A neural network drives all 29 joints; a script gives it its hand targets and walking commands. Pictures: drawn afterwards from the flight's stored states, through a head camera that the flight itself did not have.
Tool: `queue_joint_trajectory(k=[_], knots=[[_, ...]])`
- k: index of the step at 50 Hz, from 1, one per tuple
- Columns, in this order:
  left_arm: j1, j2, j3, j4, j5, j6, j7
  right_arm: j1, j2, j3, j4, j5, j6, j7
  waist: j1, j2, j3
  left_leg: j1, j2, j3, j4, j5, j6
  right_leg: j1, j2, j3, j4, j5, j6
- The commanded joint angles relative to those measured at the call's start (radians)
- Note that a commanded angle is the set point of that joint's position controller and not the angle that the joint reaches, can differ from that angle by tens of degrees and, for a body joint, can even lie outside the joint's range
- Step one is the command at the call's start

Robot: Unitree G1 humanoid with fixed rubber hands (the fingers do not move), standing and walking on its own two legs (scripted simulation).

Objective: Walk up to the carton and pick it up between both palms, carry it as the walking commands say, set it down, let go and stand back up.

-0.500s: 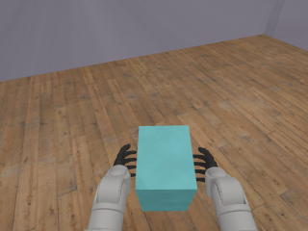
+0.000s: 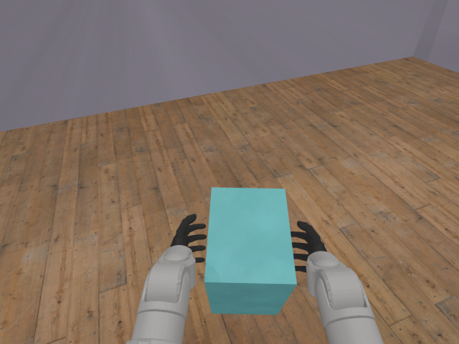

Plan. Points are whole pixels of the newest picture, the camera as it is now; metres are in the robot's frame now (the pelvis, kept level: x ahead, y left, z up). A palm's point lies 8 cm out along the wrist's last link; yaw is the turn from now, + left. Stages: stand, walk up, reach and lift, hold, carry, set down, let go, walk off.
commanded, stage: carry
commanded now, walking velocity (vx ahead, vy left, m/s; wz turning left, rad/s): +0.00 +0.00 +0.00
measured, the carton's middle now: (246, 254) +0.34 +0.00 -0.03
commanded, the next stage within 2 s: none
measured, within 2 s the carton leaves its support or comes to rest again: neither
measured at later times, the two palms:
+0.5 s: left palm (188, 248) +0.31 +0.11 +0.05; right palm (320, 257) +0.29 -0.13 +0.03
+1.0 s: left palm (212, 212) +0.35 +0.06 +0.10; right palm (344, 228) +0.32 -0.17 +0.08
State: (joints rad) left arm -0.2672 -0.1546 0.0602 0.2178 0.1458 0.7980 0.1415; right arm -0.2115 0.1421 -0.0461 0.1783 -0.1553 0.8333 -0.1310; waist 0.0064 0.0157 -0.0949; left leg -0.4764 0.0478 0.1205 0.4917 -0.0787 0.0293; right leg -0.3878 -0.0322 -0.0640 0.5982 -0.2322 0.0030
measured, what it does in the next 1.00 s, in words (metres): shifts its weight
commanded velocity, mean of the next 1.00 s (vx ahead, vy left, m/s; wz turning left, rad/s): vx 0.00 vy -0.08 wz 0.00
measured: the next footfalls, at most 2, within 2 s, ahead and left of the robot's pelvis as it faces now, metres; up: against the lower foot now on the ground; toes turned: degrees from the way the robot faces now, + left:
left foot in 1.82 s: +0.12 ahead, +0.02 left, +0.00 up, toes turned +3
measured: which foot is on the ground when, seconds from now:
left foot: down 0.00-1.00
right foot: down 0.00-1.00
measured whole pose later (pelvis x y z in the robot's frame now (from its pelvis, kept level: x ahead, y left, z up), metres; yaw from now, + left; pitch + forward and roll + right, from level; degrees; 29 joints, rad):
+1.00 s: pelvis +0.05 -0.04 +0.00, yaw -4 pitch +4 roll -1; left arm -0.29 -0.16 0.04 -0.16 0.06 1.19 0.26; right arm -0.22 0.14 0.01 -0.19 -0.06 1.24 -0.20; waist 0.03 0.04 -0.12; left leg -0.47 0.13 0.11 0.52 -0.11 -0.03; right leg -0.38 0.04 -0.06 0.57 -0.26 -0.05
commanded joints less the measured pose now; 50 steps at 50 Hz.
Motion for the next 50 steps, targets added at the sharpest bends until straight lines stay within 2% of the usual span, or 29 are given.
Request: queue_joint_trajectory(k=[1, 4, 8, 10, 12, 13, 14, 16, 17, 19, 22, 24, 26, 29, 30, 31, 32, 34, 35, 36, 37, 39, 40, 42, 45, 46, 47, 49, 50], knots=[[-0.319, -0.941, -0.435, -0.117, -0.199, -0.054, -0.193, -0.554, 0.865, 0.406, -0.228, 0.230, -0.113, 0.189, -0.017, -0.010, -0.264, 0.248, 0.039, -0.074, -0.075, -0.273, -0.048, -0.072, -0.057, 0.073, -0.173, -0.322, -0.054], [-0.363, -0.973, -0.458, -0.146, -0.212, -0.052, -0.187, -0.627, 0.892, 0.445, -0.278, 0.274, -0.109, 0.199, -0.010, 0.068, -0.263, 0.195, 0.044, -0.085, -0.122, -0.323, -0.067, -0.025, -0.039, 0.051, -0.153, -0.324, -0.058], [-0.387, -0.950, -0.447, -0.170, -0.201, -0.044, -0.184, -0.588, 0.896, 0.428, -0.237, 0.258, -0.091, 0.198, -0.004, 0.035, -0.245, 0.200, 0.059, -0.097, -0.145, -0.310, -0.072, -0.006, -0.045, 0.065, -0.162, -0.289, -0.061], [-0.333, -0.921, -0.418, -0.137, -0.187, -0.062, -0.186, -0.549, 0.869, 0.420, -0.230, 0.230, -0.115, 0.193, -0.012, -0.068, -0.303, 0.232, 0.056, -0.086, -0.092, -0.247, -0.054, 0.004, -0.066, 0.078, -0.189, -0.275, -0.062], [-0.374, -0.955, -0.465, -0.192, -0.224, -0.049, -0.195, -0.604, 0.892, 0.464, -0.319, 0.266, -0.109, 0.193, -0.011, -0.017, -0.313, 0.291, 0.042, -0.070, -0.071, -0.184, -0.058, -0.025, -0.075, 0.092, -0.196, -0.265, -0.067], [-0.363, -0.970, -0.496, -0.221, -0.243, -0.033, -0.191, -0.597, 0.901, 0.486, -0.353, 0.283, -0.092, 0.193, -0.016, 0.004, -0.306, 0.287, 0.090, -0.134, -0.123, -0.233, -0.034, -0.025, -0.059, 0.076, -0.131, -0.219, -0.051], [-0.400, -0.966, -0.469, -0.188, -0.227, -0.038, -0.195, -0.584, 0.912, 0.455, -0.278, 0.258, -0.096, 0.194, -0.009, 0.052, -0.308, 0.258, 0.052, -0.083, -0.138, -0.271, -0.066, -0.007, -0.024, 0.015, -0.120, -0.261, -0.058], [-0.327, -0.965, -0.443, -0.068, -0.186, -0.047, -0.205, -0.581, 0.889, 0.422, -0.225, 0.215, -0.115, 0.197, -0.003, 0.015, -0.267, 0.215, 0.060, -0.107, -0.147, -0.333, -0.057, -0.026, -0.042, 0.062, -0.166, -0.310, -0.066], [-0.369, -0.943, -0.464, -0.136, -0.215, -0.046, -0.202, -0.546, 0.877, 0.416, -0.223, 0.224, -0.105, 0.194, -0.007, 0.003, -0.296, 0.237, 0.072, -0.105, -0.134, -0.335, -0.047, -0.035, -0.056, 0.091, -0.174, -0.323, -0.072], [-0.390, -0.953, -0.417, -0.089, -0.185, -0.081, -0.210, -0.567, 0.878, 0.382, -0.179, 0.186, -0.141, 0.199, -0.011, -0.055, -0.297, 0.288, 0.060, -0.080, -0.061, -0.228, -0.037, -0.054, -0.075, 0.104, -0.195, -0.271, -0.054], [-0.462, -0.958, -0.474, -0.182, -0.230, -0.095, -0.204, -0.620, 0.896, 0.420, -0.238, 0.225, -0.155, 0.189, -0.009, 0.005, -0.284, 0.239, 0.086, -0.129, -0.110, -0.273, -0.033, -0.025, -0.056, 0.077, -0.135, -0.203, -0.045], [-0.374, -0.964, -0.454, -0.082, -0.200, -0.077, -0.203, -0.559, 0.908, 0.404, -0.168, 0.208, -0.139, 0.195, -0.002, 0.017, -0.256, 0.216, 0.070, -0.120, -0.131, -0.365, -0.042, -0.057, -0.047, 0.074, -0.148, -0.312, -0.059], [-0.323, -0.950, -0.375, 0.076, -0.123, -0.112, -0.210, -0.581, 0.870, 0.336, -0.059, 0.142, -0.180, 0.201, -0.001, -0.008, -0.216, 0.218, 0.050, -0.085, -0.082, -0.283, -0.044, -0.064, -0.062, 0.096, -0.183, -0.283, -0.054], [-0.471, -0.989, -0.457, -0.133, -0.225, -0.115, -0.209, -0.633, 0.918, 0.424, -0.195, 0.237, -0.170, 0.205, -0.012, -0.008, -0.252, 0.217, 0.048, -0.094, -0.051, -0.251, -0.042, -0.041, -0.060, 0.098, -0.185, -0.269, -0.051], [-0.404, -0.989, -0.424, -0.037, -0.177, -0.116, -0.208, -0.672, 0.920, 0.419, -0.173, 0.224, -0.171, 0.207, -0.009, -0.043, -0.239, 0.229, 0.051, -0.090, -0.059, -0.230, -0.042, -0.043, -0.074, 0.117, -0.198, -0.266, -0.051], [-0.450, -1.020, -0.532, -0.250, -0.271, -0.099, -0.200, -0.697, 0.951, 0.508, -0.362, 0.314, -0.162, 0.200, -0.009, 0.015, -0.335, 0.302, 0.062, -0.097, -0.047, -0.186, -0.042, -0.032, -0.085, 0.135, -0.190, -0.228, -0.055], [-0.404, -0.955, -0.440, -0.139, -0.213, -0.092, -0.192, -0.635, 0.897, 0.415, -0.234, 0.253, -0.152, 0.189, -0.015, -0.015, -0.316, 0.274, 0.082, -0.120, -0.073, -0.206, -0.040, -0.017, -0.067, 0.098, -0.164, -0.204, -0.044], [-0.375, -0.969, -0.497, -0.244, -0.266, -0.037, -0.185, -0.663, 0.893, 0.502, -0.399, 0.316, -0.096, 0.174, -0.006, -0.049, -0.305, 0.214, 0.138, -0.185, -0.121, -0.248, -0.042, 0.021, -0.044, 0.062, -0.107, -0.124, -0.035], [-0.421, -1.009, -0.572, -0.352, -0.329, -0.002, -0.181, -0.638, 0.924, 0.542, -0.454, 0.358, -0.060, 0.169, -0.008, 0.007, -0.304, 0.239, 0.161, -0.202, -0.137, -0.275, -0.033, 0.011, -0.038, 0.074, -0.091, -0.099, -0.042], [-0.424, -1.056, -0.693, -0.558, -0.427, 0.060, -0.176, -0.672, 0.952, 0.666, -0.677, 0.463, 0.005, 0.167, -0.008, 0.037, -0.357, 0.295, 0.181, -0.206, -0.143, -0.244, -0.036, 0.025, -0.034, 0.069, -0.064, -0.065, -0.041], [-0.402, -1.027, -0.622, -0.443, -0.368, 0.109, -0.177, -0.595, 0.948, 0.597, -0.542, 0.402, 0.061, 0.165, -0.014, 0.041, -0.337, 0.306, 0.222, -0.267, -0.156, -0.237, -0.013, 0.008, -0.032, 0.047, -0.041, -0.027, -0.025], [-0.355, -1.043, -0.729, -0.557, -0.455, 0.221, -0.175, -0.549, 0.946, 0.656, -0.673, 0.466, 0.158, 0.158, -0.008, 0.135, -0.380, 0.347, 0.222, -0.251, -0.135, -0.176, 0.006, -0.003, -0.039, 0.076, -0.051, -0.023, -0.042], [-0.363, -1.027, -0.713, -0.541, -0.454, 0.263, -0.186, -0.504, 0.957, 0.638, -0.616, 0.456, 0.207, 0.165, -0.010, 0.093, -0.390, 0.396, 0.240, -0.248, -0.119, -0.102, 0.011, -0.044, -0.046, 0.074, -0.037, -0.020, -0.035], [-0.394, -1.028, -0.711, -0.536, -0.471, 0.328, -0.188, -0.534, 0.960, 0.619, -0.614, 0.467, 0.268, 0.172, -0.010, 0.164, -0.419, 0.451, 0.269, -0.246, -0.075, 0.061, 0.022, -0.048, -0.045, 0.075, -0.044, -0.005, -0.029], [-0.400, -1.056, -0.682, -0.486, -0.471, 0.385, -0.205, -0.532, 0.988, 0.592, -0.570, 0.460, 0.328, 0.185, -0.003, 0.119, -0.330, 0.335, 0.242, -0.192, -0.095, -0.091, 0.000, -0.025, -0.028, 0.055, -0.111, -0.064, -0.034], [-0.382, -1.058, -0.657, -0.460, -0.477, 0.395, -0.221, -0.553, 0.987, 0.597, -0.586, 0.457, 0.335, 0.187, -0.005, 0.020, -0.339, 0.312, 0.239, -0.190, -0.051, -0.038, -0.004, 0.002, -0.055, 0.098, -0.151, 0.044, -0.028], [-0.364, -1.036, -0.636, -0.433, -0.464, 0.399, -0.228, -0.580, 0.992, 0.610, -0.589, 0.459, 0.337, 0.188, -0.008, -0.074, -0.352, 0.258, 0.174, -0.083, 0.033, -0.067, -0.043, 0.062, -0.092, 0.133, -0.172, 0.175, -0.040], [-0.459, -1.084, -0.618, -0.438, -0.477, 0.403, -0.231, -0.686, 1.031, 0.614, -0.608, 0.491, 0.353, 0.193, -0.009, -0.135, -0.332, 0.200, 0.131, -0.040, 0.057, -0.041, -0.075, 0.099, -0.112, 0.140, -0.142, 0.305, -0.060], [-0.456, -1.095, -0.610, -0.415, -0.469, 0.410, -0.233, -0.717, 1.020, 0.601, -0.623, 0.490, 0.357, 0.194, -0.007, -0.108, -0.328, 0.187, 0.120, -0.032, 0.069, -0.072, -0.076, 0.093, -0.106, 0.132, -0.161, 0.233, -0.063]])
